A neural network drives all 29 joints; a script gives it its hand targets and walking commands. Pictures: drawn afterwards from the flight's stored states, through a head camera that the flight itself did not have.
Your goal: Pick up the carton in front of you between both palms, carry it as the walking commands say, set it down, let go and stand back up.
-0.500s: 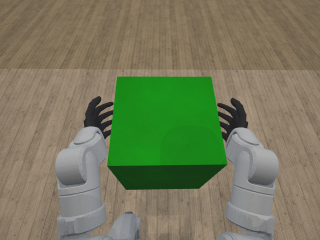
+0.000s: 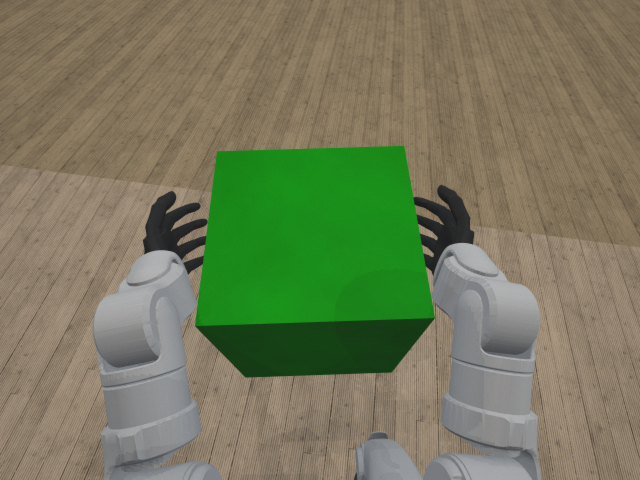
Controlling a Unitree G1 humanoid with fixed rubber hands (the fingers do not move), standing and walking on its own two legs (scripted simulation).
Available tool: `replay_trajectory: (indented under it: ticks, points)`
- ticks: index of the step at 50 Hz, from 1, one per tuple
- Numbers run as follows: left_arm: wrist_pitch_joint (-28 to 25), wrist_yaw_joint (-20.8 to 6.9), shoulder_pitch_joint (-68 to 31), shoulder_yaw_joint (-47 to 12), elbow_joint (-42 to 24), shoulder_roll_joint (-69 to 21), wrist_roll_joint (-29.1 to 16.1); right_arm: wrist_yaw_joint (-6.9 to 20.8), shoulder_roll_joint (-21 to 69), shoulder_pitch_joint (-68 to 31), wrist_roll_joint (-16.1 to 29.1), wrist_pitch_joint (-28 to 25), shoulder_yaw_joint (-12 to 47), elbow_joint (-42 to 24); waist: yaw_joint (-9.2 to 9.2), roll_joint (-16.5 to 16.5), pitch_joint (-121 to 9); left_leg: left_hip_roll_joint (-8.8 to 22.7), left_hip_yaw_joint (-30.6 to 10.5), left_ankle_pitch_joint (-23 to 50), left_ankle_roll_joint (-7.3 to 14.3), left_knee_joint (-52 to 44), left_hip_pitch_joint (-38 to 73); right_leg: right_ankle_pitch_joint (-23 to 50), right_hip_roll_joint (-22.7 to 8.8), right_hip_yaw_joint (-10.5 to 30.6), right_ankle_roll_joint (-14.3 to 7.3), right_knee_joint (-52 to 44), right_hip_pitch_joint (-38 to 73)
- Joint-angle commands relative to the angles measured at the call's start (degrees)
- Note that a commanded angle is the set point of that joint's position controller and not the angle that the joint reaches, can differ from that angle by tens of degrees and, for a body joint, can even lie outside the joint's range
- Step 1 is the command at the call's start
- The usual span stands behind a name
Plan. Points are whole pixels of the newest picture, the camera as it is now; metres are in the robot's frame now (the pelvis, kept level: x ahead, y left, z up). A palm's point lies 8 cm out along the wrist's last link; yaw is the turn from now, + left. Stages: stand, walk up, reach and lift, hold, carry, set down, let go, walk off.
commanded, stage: carry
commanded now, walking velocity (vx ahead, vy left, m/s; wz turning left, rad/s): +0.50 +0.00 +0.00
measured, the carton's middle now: (315, 275) +0.37 -0.01 +0.06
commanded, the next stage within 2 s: none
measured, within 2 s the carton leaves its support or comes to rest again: neither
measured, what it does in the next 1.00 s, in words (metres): climbs: right foot, then left foot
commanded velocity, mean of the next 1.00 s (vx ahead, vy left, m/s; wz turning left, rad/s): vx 0.50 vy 0.00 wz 0.00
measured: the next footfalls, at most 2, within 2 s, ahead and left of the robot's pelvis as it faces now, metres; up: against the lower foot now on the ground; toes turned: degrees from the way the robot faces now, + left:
right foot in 0.10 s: +0.25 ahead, -0.14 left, +0.03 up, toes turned -1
left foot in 0.48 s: +0.43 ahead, +0.10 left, +0.04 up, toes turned +8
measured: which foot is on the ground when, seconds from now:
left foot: down 0.00-0.10, up 0.12-0.46, down 0.48-0.88, up 0.90-1.00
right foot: up 0.00-0.08, down 0.10-0.52, up 0.54-0.86, down 0.88-1.00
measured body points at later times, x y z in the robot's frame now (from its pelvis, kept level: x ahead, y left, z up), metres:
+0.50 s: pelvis +0.29 -0.01 +0.02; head +0.29 +0.00 +0.47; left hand +0.63 +0.17 +0.17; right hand +0.66 -0.14 +0.17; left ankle +0.39 +0.09 -0.70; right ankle +0.21 -0.14 -0.70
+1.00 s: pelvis +0.58 -0.01 +0.05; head +0.60 -0.01 +0.50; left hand +0.90 +0.18 +0.17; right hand +0.94 -0.13 +0.17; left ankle +0.46 +0.09 -0.58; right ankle +0.64 -0.08 -0.67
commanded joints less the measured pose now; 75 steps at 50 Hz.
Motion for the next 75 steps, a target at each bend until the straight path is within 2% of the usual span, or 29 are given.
replay_trajectory:
  ticks: [1,3,5,6,7,8,10,13,20,24,25,26,27,30,40,43,44,45,46,49,51,61,64,65,66,67,70,72,75]
  points:
    - [-0.02,-0.11,-34.35,-36.36,-3.44,-35.39,-10.85,0.71,35.00,-28.36,8.46,-0.39,32.32,-3.64,-0.33,9.22,-23.22,13.14,-8.79,30.54,8.51,-5.85,15.09,3.99,3.12,-6.07,-0.38,-12.24,7.66]
    - [0.81,-0.21,-34.54,-36.32,-1.74,-35.36,-11.34,0.27,33.44,-27.42,6.65,0.21,30.99,-2.73,1.29,10.40,-23.24,13.01,-6.55,37.81,6.27,-3.04,14.69,3.64,6.16,-9.65,-1.32,-19.20,15.04]
    - [1.37,-0.22,-33.54,-35.67,1.28,-35.75,-10.87,0.06,32.63,-26.81,5.63,0.84,30.00,-1.50,6.71,6.34,-29.15,10.41,-0.05,44.17,1.30,12.09,6.45,7.83,7.40,-9.79,-3.28,-26.92,39.71]
    - [1.44,0.08,-31.12,-34.61,2.96,-35.06,-9.50,0.11,32.32,-28.33,5.66,1.20,29.92,-1.97,9.49,-3.55,-33.02,6.51,1.74,30.95,-1.90,25.96,-4.79,-5.58,-4.68,11.82,-8.44,-31.98,51.01]
    - [1.16,0.54,-30.83,-34.41,3.15,-35.01,-8.53,0.34,34.51,-30.35,6.51,1.51,30.41,-2.73,7.91,-20.02,-32.16,-0.23,2.95,1.81,-3.10,36.18,-19.73,4.59,-15.44,36.43,-15.66,-38.52,57.91]
    - [1.48,0.45,-32.13,-34.44,2.41,-36.23,-9.31,0.37,35.27,-32.65,6.62,1.36,30.32,-1.84,8.27,-14.96,-30.78,1.11,-0.92,-5.06,-2.25,46.50,-26.25,8.67,-16.20,37.91,-18.32,-36.25,59.22]
    - [1.02,-0.52,-35.80,-36.79,-0.83,-39.54,-11.87,0.63,36.69,-32.27,6.33,0.84,28.62,-1.02,9.20,-2.00,-27.63,4.78,-2.11,-3.39,-1.21,50.15,-30.86,17.34,-14.29,27.67,-17.69,-31.99,55.66]
    - [-0.32,-1.55,-41.31,-39.35,-4.76,-41.70,-14.56,0.61,37.56,-33.65,5.44,-0.09,28.51,-1.56,7.36,-4.59,-26.14,7.29,-0.63,-0.30,-1.54,41.89,-29.81,10.95,-11.32,18.35,-13.43,-34.58,51.41]
    - [0.63,-0.45,-34.57,-37.39,-2.47,-36.03,-13.18,-0.53,33.01,-30.31,4.88,0.53,28.87,-2.44,7.01,-9.12,-22.74,6.66,6.00,4.61,-3.32,12.69,-15.42,12.01,-7.84,4.22,-11.89,-37.21,41.18]
    - [2.26,0.38,-32.56,-34.93,1.15,-35.36,-9.30,-0.06,32.71,-28.15,5.25,1.88,28.22,2.55,1.00,-3.46,-24.84,2.02,12.40,6.60,-1.51,1.46,10.79,19.41,-4.77,-3.86,-6.79,-20.22,31.10]
    - [2.73,0.50,-33.01,-33.88,1.73,-34.60,-8.18,-0.06,32.81,-27.05,5.21,2.01,27.60,4.49,-1.27,4.96,-26.84,10.73,-1.96,-1.14,0.60,-1.84,20.34,12.92,-1.85,-7.36,-3.21,-5.37,21.86]
    - [3.25,0.43,-32.18,-32.97,2.68,-35.16,-7.74,-0.30,32.35,-27.82,4.94,1.84,27.36,5.26,-1.12,19.25,-28.44,24.50,-33.04,-0.49,8.39,-9.99,28.23,-3.53,6.54,-7.11,-0.74,8.20,5.87]
    - [3.18,0.56,-34.99,-32.40,3.01,-35.68,-7.44,-0.24,33.91,-29.99,5.28,1.92,28.16,3.99,-1.03,16.48,-26.45,26.44,-38.73,5.68,12.00,-10.39,30.99,-11.94,6.62,-1.58,-1.87,17.24,-2.82]
    - [2.21,-0.01,-36.73,-31.84,3.76,-40.68,-7.92,1.41,40.36,-38.10,9.79,0.83,32.98,-1.81,-1.02,1.71,-24.59,24.04,-24.89,22.21,10.37,-4.68,25.79,-7.52,2.41,0.82,-3.70,20.99,-6.82]
    - [-0.51,1.01,-32.74,-33.66,-1.75,-35.20,-7.56,1.42,36.39,-33.09,11.87,-1.39,35.04,-5.64,-0.20,9.32,-22.55,18.56,-4.19,26.17,6.01,-8.96,19.40,1.46,4.02,-7.28,-3.88,-12.25,6.75]
    - [0.49,0.89,-31.19,-33.44,0.07,-34.21,-8.00,0.70,34.16,-30.64,9.68,-0.22,33.54,-4.05,5.14,8.39,-25.42,16.22,3.85,46.17,1.53,4.79,13.33,5.00,10.78,-14.93,-5.49,-23.63,28.40]
    - [0.77,0.84,-30.58,-33.21,1.06,-33.99,-8.00,0.45,33.38,-29.63,8.77,0.16,32.78,-3.31,7.76,5.43,-29.61,14.31,6.53,43.87,-1.00,14.94,6.70,5.12,8.91,-11.65,-6.85,-24.42,42.28]
    - [1.02,0.91,-29.40,-32.87,1.79,-33.36,-7.62,0.17,32.70,-30.19,7.93,0.59,32.09,-3.55,9.76,-4.40,-33.08,10.21,7.01,27.22,-4.04,29.77,-6.73,-9.67,-4.82,13.38,-11.62,-30.37,53.18]
    - [1.08,1.03,-30.46,-33.60,2.26,-33.91,-7.90,-0.02,33.70,-30.31,7.11,1.04,31.14,-3.38,8.83,-17.72,-31.61,1.58,4.36,-5.22,-4.99,40.82,-22.65,2.33,-14.29,38.42,-18.31,-37.71,59.95]
    - [0.94,-0.63,-36.33,-37.40,-1.65,-39.28,-12.61,0.06,36.08,-31.44,5.60,0.79,28.20,-1.59,8.72,-0.61,-26.92,6.67,-1.39,-3.67,-1.95,51.94,-31.84,20.47,-12.45,27.18,-18.30,-30.95,54.68]
    - [0.10,-1.47,-40.78,-39.67,-4.72,-41.92,-14.70,0.42,37.29,-32.71,5.23,0.03,27.96,-2.05,7.01,-1.52,-26.97,8.67,-1.36,-1.20,-2.05,46.36,-30.15,16.90,-10.78,20.88,-15.11,-32.55,51.42]
    - [0.97,-0.53,-32.91,-37.50,-2.16,-35.67,-12.88,-0.23,32.23,-29.00,4.68,0.78,28.99,-2.72,8.05,-7.55,-20.78,6.62,8.33,9.04,-2.85,11.18,-18.73,24.01,-6.27,3.32,-12.19,-35.61,44.91]
    - [1.93,-0.11,-31.45,-35.68,0.91,-35.58,-10.01,0.20,32.80,-27.97,4.94,1.66,28.72,0.95,1.62,-6.55,-23.48,0.74,15.41,9.70,-1.20,1.99,2.51,37.69,-4.50,-3.68,-8.12,-22.04,39.25]
    - [2.21,-0.08,-31.63,-35.06,1.40,-35.46,-8.96,0.26,33.20,-27.01,5.03,1.70,28.35,2.79,-0.96,-1.67,-28.26,3.74,10.12,7.80,-0.27,2.58,16.66,32.81,-2.61,-6.42,-5.46,-10.43,31.82]
    - [2.59,-0.07,-31.35,-33.97,1.91,-35.62,-7.98,0.18,33.23,-27.17,4.94,1.64,28.09,3.69,-1.71,9.44,-31.42,18.55,-18.25,-1.15,5.03,-3.65,25.53,16.99,2.74,-7.54,-2.23,6.02,17.90]
    - [2.58,-0.04,-32.30,-33.11,2.02,-36.01,-7.82,0.07,33.92,-29.02,5.09,1.34,29.02,3.10,-1.52,19.47,-30.68,25.56,-39.21,8.33,11.80,-11.41,32.36,-9.06,11.05,-3.49,-1.55,18.04,2.59]
    - [1.52,-0.25,-35.72,-32.34,1.89,-40.15,-8.02,1.50,40.63,-36.95,10.14,0.34,34.02,-2.63,-0.99,1.33,-26.60,24.03,-26.05,20.14,10.84,-4.56,25.33,-6.36,3.49,1.64,-4.24,24.68,-3.98]
    - [0.23,-0.57,-36.80,-32.39,1.22,-41.28,-7.80,2.18,42.68,-40.32,12.11,-0.99,36.29,-5.29,0.73,3.33,-26.48,22.13,-19.86,15.09,7.92,-7.04,21.35,-4.38,1.91,1.90,-4.56,18.33,-1.14]
    - [-1.08,-0.09,-36.06,-33.51,-0.56,-39.76,-7.37,2.52,41.72,-39.23,13.71,-2.29,37.21,-6.80,0.72,6.67,-26.16,21.24,-15.05,15.13,8.76,-9.13,20.98,-1.81,1.84,-0.99,-3.98,13.44,-2.47]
